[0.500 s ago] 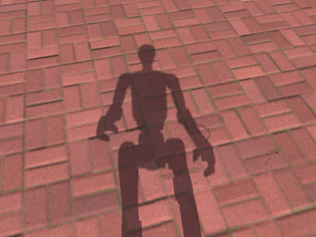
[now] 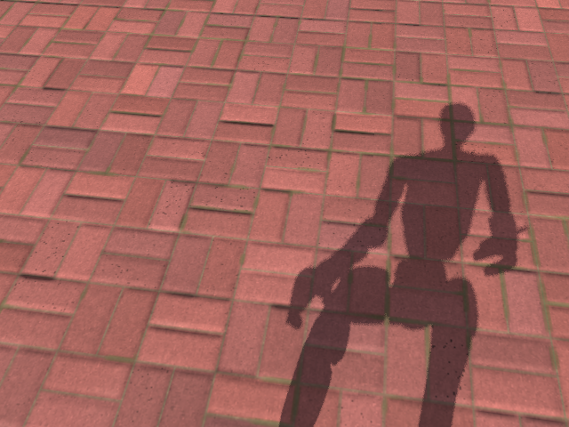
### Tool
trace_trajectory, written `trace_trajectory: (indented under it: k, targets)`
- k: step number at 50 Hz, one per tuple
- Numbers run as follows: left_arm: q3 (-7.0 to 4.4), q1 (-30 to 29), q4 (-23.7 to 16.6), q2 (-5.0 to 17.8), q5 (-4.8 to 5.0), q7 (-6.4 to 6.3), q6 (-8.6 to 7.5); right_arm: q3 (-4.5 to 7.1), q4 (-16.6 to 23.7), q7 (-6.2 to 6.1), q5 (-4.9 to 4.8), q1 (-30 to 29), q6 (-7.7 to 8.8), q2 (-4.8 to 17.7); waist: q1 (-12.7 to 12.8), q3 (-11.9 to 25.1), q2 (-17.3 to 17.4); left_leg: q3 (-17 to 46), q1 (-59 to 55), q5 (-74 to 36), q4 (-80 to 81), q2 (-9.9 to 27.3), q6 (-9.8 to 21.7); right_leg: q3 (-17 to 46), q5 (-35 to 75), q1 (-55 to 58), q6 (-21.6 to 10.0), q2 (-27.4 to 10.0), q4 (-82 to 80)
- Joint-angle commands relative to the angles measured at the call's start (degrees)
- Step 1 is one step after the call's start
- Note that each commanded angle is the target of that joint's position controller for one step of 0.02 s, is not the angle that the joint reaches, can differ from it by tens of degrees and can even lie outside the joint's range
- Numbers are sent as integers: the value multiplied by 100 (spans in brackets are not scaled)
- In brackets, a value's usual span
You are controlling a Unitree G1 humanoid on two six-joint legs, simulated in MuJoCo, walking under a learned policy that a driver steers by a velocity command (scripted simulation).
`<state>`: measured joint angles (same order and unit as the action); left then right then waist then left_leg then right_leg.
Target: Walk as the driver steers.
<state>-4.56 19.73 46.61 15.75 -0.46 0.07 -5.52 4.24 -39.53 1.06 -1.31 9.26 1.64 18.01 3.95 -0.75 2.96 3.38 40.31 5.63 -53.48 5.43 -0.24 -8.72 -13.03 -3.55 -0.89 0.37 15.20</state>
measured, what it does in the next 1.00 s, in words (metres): walks ahead: left foot, then right foot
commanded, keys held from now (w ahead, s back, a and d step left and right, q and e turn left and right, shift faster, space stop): w+q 0.18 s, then q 0.22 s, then e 0.60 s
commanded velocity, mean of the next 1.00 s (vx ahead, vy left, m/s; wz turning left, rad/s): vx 0.21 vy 0.00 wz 0.13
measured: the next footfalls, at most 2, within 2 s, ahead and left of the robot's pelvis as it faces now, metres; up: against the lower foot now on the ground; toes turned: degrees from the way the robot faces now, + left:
left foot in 0.20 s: +0.27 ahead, +0.15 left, +0.00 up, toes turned +11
right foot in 0.68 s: +0.43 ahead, -0.02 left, +0.00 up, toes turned +14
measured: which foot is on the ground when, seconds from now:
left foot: up 0.00-0.18, down 0.20-0.72, up 0.74-1.00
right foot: down 0.00-0.20, up 0.22-0.66, down 0.68-1.00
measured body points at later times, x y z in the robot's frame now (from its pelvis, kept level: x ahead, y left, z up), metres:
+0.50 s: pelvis +0.23 +0.07 +0.00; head +0.27 +0.11 +0.44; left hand +0.33 +0.38 -0.10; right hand +0.42 -0.17 -0.10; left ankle +0.23 +0.14 -0.74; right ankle +0.38 -0.07 -0.68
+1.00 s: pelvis +0.30 +0.09 -0.01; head +0.35 +0.09 +0.44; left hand +0.42 +0.39 -0.11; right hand +0.49 -0.17 -0.11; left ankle +0.30 +0.21 -0.73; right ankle +0.39 -0.03 -0.75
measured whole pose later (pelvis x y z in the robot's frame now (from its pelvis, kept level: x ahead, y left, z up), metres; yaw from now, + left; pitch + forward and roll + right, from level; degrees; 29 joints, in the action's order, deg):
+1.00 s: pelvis +0.30 +0.09 -0.01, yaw +4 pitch +3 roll +1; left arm -4.7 10.5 37.5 17.6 0.7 -1.7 2.4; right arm 3.3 -41.9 -0.8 -0.5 7.5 -0.7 16.2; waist 1.5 -2.2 -1.0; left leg 4.7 20.8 20.3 -36.9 -2.7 -2.7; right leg 9.8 -7.3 -23.4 0.6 3.4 28.1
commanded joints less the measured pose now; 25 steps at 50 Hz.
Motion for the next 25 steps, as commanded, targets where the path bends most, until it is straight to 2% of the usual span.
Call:
trace_trajectory:
  k: [1,4,6,8,9,10,11,12,13,14,15,16,17,18,20,23,25]
  targets:
    - [-193,-450,-396,890,40,-55,-80,-79,469,124,13,-400,64,-31,-96,-238,-597,-121,-75,-694,831,69,62,446,1649,-82,-841,-1515,-681]
    - [-246,-222,-258,1058,127,-60,-4,-80,698,214,-12,-868,57,25,22,-402,-591,-331,-103,-480,1344,13,225,211,1664,316,-730,-1657,-579]
    - [-281,-154,-194,1165,180,-63,71,-44,823,261,-6,-993,48,120,-22,-403,-640,-536,-245,-9,1561,-126,406,45,2352,630,-629,-1741,-265]
    - [-329,-184,-198,1358,219,-95,151,77,819,261,22,-623,15,338,-331,-20,-840,-905,-1077,588,1638,-545,651,-188,4352,765,-506,-1699,649]
    - [-326,-257,-215,1386,241,-116,204,215,635,235,11,137,1,549,-792,391,-790,-1061,-2109,464,1938,-840,830,-378,4980,569,-386,-1546,1686]
    - [-258,-214,-281,1233,197,-153,206,425,376,142,21,1118,-37,957,-1247,878,-553,-753,-3726,-5,2163,-893,1048,-461,4438,-373,-121,-1281,3183]
    - [-17,247,-604,483,-111,-109,122,555,372,23,42,1259,-46,1714,-767,1374,1112,1936,-5859,-998,2183,750,1882,-341,-624,-2925,319,-449,5455]
    - [60,89,-736,596,-12,-49,-77,466,654,47,83,1243,29,1625,-873,2575,1051,4330,-6453,-972,3149,1626,2698,1045,-2489,-3774,435,212,6695]
    - [-51,-555,-858,1021,211,-16,-152,339,651,95,137,1062,92,1214,-1055,2087,321,3419,-6064,-1730,3203,1418,2333,1432,-2021,-4123,347,-126,6767]
    - [-6,-727,-924,937,210,-47,-170,285,611,93,87,817,132,989,-863,1416,77,2555,-5269,-2273,3105,1138,2109,1337,-1598,-4121,287,-319,6365]
    - [-16,-697,-829,919,79,-116,-132,236,635,73,24,474,126,802,-616,957,-287,1958,-4438,-2589,3107,864,1863,1301,-1287,-3894,324,-537,5922]
    - [-64,-640,-815,1002,-8,-155,-54,196,693,40,45,219,108,689,-416,788,-201,1644,-3753,-2812,3224,711,1770,1320,-1100,-3479,348,-652,5621]
    - [-77,-594,-818,1006,-24,-160,43,190,734,23,119,73,90,705,-270,710,-118,1528,-3253,-3015,3346,610,1734,1315,-996,-3128,371,-644,5479]
    - [-59,-517,-804,904,-38,-169,118,207,710,6,151,9,93,739,-183,708,-107,1409,-2972,-3322,3397,555,1755,1261,-929,-2966,429,-592,5281]
    - [1,-524,-803,712,-62,-198,202,243,619,-60,148,55,87,852,-142,739,-89,1137,-2673,-3732,3387,405,1733,1191,-642,-2860,536,-442,4774]
    - [98,-665,-734,501,-44,-158,250,147,462,-168,98,40,11,662,-233,908,82,652,-2759,-3543,3321,246,1491,1111,280,-2734,587,-429,3833]
    - [149,-940,-745,417,2,-91,235,59,327,-201,133,93,-15,498,-384,920,174,469,-2775,-3200,3356,195,1326,1100,967,-2434,532,-460,3153]
Velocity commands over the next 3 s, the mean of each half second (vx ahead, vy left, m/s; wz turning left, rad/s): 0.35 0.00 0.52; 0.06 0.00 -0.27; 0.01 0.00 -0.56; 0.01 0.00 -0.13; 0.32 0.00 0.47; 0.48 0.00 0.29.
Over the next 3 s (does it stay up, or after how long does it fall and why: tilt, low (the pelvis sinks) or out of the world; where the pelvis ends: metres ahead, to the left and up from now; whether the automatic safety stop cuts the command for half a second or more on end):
stays up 0.75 0.14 -0.02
